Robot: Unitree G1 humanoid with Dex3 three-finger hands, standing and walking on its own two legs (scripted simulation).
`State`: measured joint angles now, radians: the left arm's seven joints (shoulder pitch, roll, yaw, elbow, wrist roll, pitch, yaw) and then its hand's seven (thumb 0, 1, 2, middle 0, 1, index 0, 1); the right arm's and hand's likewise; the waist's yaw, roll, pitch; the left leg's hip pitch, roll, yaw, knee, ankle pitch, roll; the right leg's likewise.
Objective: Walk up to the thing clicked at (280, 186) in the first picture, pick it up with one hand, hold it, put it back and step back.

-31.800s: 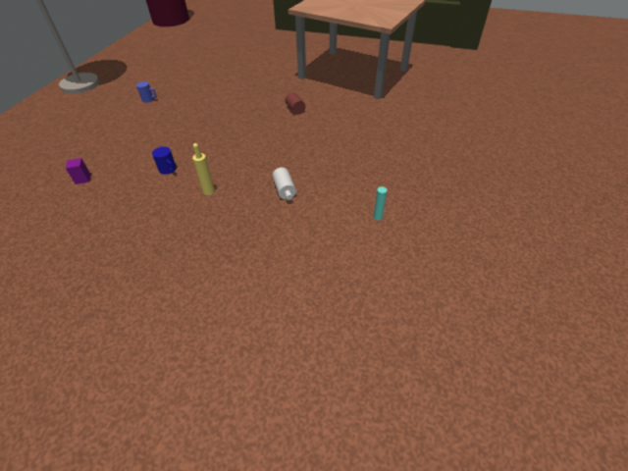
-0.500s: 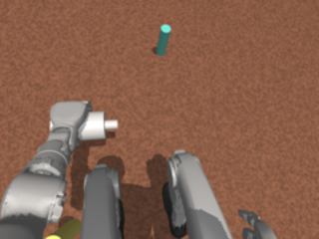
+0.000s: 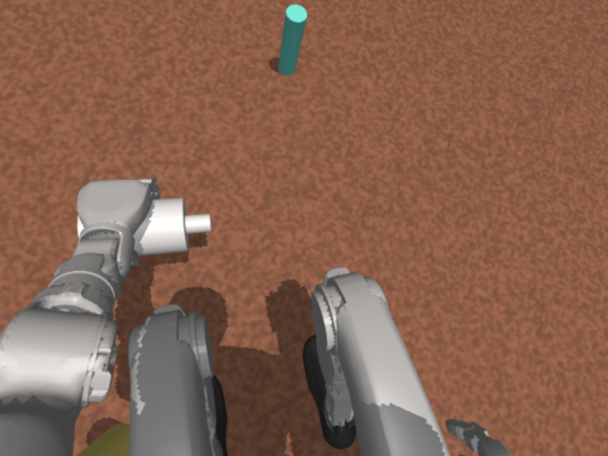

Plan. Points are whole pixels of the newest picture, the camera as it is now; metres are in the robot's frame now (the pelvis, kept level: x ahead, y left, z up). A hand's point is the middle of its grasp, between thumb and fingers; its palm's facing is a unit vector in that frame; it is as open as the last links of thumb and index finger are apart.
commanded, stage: crouch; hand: left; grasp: from above
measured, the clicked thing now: (151, 227) +0.46 +0.15 -0.21
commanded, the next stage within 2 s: lower in 0.06 s
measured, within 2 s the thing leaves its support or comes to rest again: neither
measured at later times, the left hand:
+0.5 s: hand (139, 235) +0.45 +0.17 -0.24, palm faces -0.49 +0.01 -0.87, open 11.1 cm
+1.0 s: hand (145, 233) +0.47 +0.17 -0.28, palm faces -0.48 -0.03 -0.88, open 11.2 cm
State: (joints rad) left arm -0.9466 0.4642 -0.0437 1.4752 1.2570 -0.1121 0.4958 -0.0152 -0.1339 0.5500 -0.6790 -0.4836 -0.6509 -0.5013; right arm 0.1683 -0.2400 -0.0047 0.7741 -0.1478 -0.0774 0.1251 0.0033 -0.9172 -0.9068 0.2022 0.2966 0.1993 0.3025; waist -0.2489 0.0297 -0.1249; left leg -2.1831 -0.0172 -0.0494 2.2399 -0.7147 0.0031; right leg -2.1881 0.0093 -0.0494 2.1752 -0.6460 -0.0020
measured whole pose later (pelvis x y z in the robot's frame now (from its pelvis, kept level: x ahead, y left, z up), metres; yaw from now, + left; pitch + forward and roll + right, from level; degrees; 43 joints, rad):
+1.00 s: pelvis +0.00 +0.00 -0.06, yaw -4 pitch +34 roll -8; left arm -1.03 0.62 0.06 1.67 1.30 -0.17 0.62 -0.01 -0.14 0.59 -0.64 -0.52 -0.62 -0.54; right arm 0.16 -0.27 0.09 0.78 -0.23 -0.16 0.26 0.00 -0.91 -0.90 0.20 0.30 0.20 0.30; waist -0.34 -0.01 0.02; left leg -2.32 -0.01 -0.12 2.48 -0.75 0.00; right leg -2.31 0.02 -0.12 2.36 -0.65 0.00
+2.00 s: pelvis -0.01 +0.01 -0.07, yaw -8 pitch +30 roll -12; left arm -1.06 0.77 0.03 1.82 1.33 -0.21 0.74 -0.01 -0.12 0.47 -0.70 -0.49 -0.68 -0.50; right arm 0.15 -0.34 0.20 0.75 -0.27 -0.29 0.35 0.00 -0.92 -0.91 0.20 0.30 0.20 0.30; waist -0.41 -0.07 0.10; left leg -2.32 0.00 -0.19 2.53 -0.74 0.00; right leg -2.28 0.04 -0.18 2.35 -0.61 0.02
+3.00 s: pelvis -0.01 +0.01 -0.07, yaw -9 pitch +28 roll -12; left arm -1.05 0.80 0.01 1.79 1.28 -0.22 0.70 0.00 -0.35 0.96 -0.19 -0.99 -0.20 -0.99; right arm 0.14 -0.34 0.25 0.71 -0.26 -0.29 0.35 0.00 -0.91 -0.91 0.20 0.30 0.20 0.30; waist -0.41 -0.09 0.14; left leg -2.31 0.00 -0.20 2.53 -0.74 0.00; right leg -2.27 0.04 -0.19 2.34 -0.59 0.02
